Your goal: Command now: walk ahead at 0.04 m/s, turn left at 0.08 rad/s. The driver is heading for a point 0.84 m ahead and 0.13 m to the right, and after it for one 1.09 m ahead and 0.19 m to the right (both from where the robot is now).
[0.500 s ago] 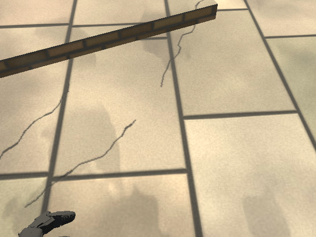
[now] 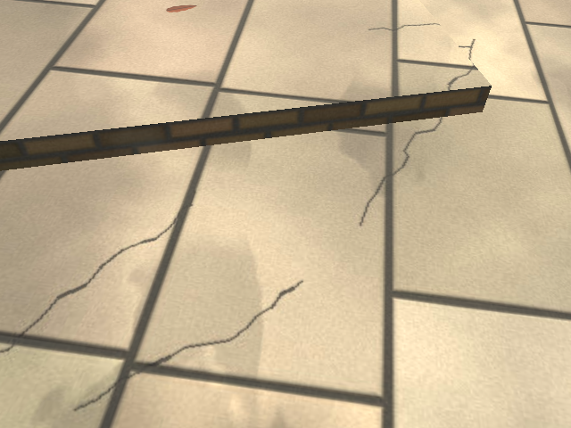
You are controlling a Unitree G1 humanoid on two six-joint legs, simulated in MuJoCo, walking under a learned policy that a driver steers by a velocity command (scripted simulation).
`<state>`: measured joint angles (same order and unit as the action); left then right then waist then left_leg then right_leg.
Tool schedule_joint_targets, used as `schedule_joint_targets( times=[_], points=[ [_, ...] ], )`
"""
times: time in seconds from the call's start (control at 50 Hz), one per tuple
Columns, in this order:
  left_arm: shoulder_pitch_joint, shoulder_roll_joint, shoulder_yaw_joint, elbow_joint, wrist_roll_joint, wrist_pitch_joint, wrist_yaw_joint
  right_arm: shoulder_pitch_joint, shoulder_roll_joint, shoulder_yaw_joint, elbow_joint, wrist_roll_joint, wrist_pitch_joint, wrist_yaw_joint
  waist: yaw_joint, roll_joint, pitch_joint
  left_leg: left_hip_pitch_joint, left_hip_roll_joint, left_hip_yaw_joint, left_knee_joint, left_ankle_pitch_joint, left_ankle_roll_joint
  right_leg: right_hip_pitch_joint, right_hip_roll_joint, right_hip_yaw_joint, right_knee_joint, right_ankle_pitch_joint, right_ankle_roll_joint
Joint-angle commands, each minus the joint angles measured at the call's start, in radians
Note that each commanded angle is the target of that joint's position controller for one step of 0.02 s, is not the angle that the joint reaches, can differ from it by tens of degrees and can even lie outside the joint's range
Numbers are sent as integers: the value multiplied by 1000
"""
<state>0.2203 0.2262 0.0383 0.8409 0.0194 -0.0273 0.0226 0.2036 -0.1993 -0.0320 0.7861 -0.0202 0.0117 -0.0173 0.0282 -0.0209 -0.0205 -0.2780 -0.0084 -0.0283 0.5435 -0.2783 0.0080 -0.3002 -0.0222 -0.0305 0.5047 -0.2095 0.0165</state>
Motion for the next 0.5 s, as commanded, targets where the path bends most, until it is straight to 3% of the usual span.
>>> schedule_joint_targets(
  times=[0.02,0.04,0.08,0.12,0.16,0.2,0.22,0.24,0.26,0.28,0.3,0.32,0.36,0.4,0.44,0.5],
  points=[
    [22,107,29,-24,-4,-13,2,3,-126,-31,-39,12,-33,-2,-6,86,38,-25,85,-104,-154,50,52,45,-28,32,-49,53,-11],
    [28,97,28,-11,-7,-16,0,33,-128,-35,-25,17,-33,-5,-17,72,5,13,77,-93,-142,19,60,44,-13,14,-36,11,-13],
    [11,90,30,-5,-19,-20,-3,63,-164,-51,-16,29,-25,-8,-40,101,17,36,99,-138,-166,-177,108,-27,31,-44,52,-149,-21],
    [-38,82,30,-27,-33,-37,-9,111,-194,-62,-11,37,-31,-6,-70,165,83,74,220,-326,-269,-365,194,-181,40,-49,170,-212,-47],
    [-72,84,32,-46,-43,-63,-18,122,-203,-68,-3,44,-53,-8,-71,191,126,111,300,-438,-295,-286,248,-266,3,-1,214,-238,-92],
    [-37,86,34,-32,-46,-84,-33,81,-192,-69,-9,50,-65,-6,-34,181,91,139,301,-392,-260,-114,234,-220,-17,16,147,-233,-129],
    [23,87,37,-3,-48,-91,-39,23,-188,-68,-21,58,-63,-3,11,159,63,74,259,-315,-239,-52,198,-69,-5,-2,31,-134,-140],
    [106,99,46,42,-41,-90,-41,-23,-176,-67,-33,58,-60,-1,51,129,29,-22,196,-229,-189,-5,156,120,12,-3,-16,-24,-134],
    [204,147,63,76,-34,-86,-39,-72,-134,-55,-56,50,-61,-1,87,33,15,-128,106,-111,-22,31,95,240,-63,120,-84,-44,-152],
    [307,263,95,100,-36,-87,-40,-80,-89,-45,-93,45,-76,-5,97,-250,-1,-346,-44,58,302,-50,15,418,-248,460,-218,-69,-250],
    [323,225,80,88,-23,-89,-41,-73,-129,-54,-90,45,-93,-5,109,-258,1,-515,-46,-28,512,-281,10,489,-362,680,-282,-33,-330],
    [263,170,60,68,-22,-93,-37,-28,-148,-62,-70,56,-104,3,61,-146,33,-568,12,-81,611,-238,36,483,-355,604,-254,-2,-310],
    [184,150,50,41,-28,-91,-37,-28,-137,-60,-50,53,-107,13,27,-52,56,-593,78,-54,588,-71,62,445,-295,440,-272,76,-251],
    [183,113,33,48,-26,-81,-38,-48,-126,-65,-47,42,-100,22,16,-63,52,-521,107,-22,514,25,59,393,-238,305,-296,248,-207],
    [213,124,33,63,-26,-74,-33,-67,-101,-60,-50,37,-91,30,17,-61,50,-502,99,14,448,92,34,377,-207,225,-312,359,-207],
    [206,151,35,66,-22,-65,-19,-175,-74,-46,-86,38,-90,33,31,-50,85,-466,86,39,252,211,9,310,-179,150,-348,382,-196]
  ],
)
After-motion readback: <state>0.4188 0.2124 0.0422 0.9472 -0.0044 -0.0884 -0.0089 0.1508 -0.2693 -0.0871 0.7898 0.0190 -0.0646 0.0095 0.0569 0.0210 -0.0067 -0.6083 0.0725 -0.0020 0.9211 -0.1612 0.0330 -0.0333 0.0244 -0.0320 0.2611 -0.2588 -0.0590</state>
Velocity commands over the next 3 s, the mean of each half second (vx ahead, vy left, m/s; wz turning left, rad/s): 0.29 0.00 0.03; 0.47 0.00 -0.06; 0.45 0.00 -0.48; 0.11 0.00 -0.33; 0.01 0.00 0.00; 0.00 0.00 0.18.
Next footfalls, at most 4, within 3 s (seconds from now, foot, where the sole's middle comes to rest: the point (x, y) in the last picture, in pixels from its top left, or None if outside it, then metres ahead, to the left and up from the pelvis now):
0.74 left None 0.46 0.10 -0.77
1.32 right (361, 349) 0.75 -0.17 -0.77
1.78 left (316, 276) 0.97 -0.05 -0.77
2.08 right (386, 338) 0.78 -0.23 -0.77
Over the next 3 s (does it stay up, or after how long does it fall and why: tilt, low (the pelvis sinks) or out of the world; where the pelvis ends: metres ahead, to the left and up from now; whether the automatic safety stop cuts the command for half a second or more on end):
stays up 0.85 -0.12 0.00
